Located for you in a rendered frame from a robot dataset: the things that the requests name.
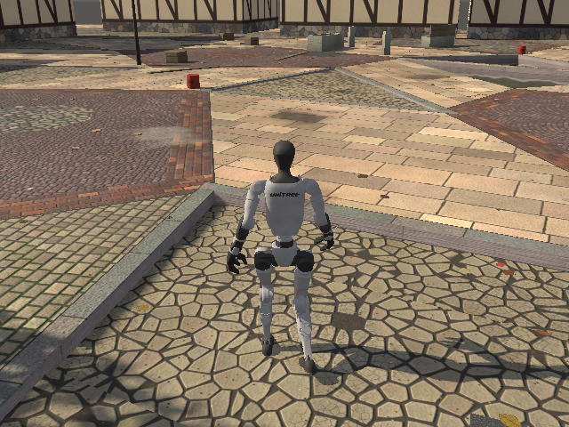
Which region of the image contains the robot shin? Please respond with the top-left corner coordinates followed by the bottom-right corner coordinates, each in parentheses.
top-left (295, 298), bottom-right (312, 362)
top-left (259, 288), bottom-right (272, 344)

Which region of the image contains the right robot hand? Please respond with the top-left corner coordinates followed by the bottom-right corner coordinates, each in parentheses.
top-left (314, 236), bottom-right (334, 251)

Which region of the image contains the robot left shin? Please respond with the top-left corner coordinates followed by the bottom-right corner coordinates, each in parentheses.
top-left (259, 288), bottom-right (272, 344)

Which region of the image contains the right robot upper arm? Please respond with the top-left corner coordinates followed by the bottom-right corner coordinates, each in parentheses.
top-left (303, 179), bottom-right (328, 227)

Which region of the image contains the robot left forearm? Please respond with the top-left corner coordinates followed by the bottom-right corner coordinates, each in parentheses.
top-left (229, 216), bottom-right (249, 255)

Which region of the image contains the left robot upper arm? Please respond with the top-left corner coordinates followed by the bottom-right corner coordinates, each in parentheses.
top-left (241, 180), bottom-right (266, 230)

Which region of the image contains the robot right forearm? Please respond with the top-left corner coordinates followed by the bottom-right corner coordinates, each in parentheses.
top-left (318, 213), bottom-right (333, 240)

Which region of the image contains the robot right shin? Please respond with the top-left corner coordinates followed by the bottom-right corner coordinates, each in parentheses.
top-left (295, 298), bottom-right (312, 362)

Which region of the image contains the left robot hand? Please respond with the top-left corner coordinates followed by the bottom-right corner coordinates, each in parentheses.
top-left (227, 251), bottom-right (247, 274)

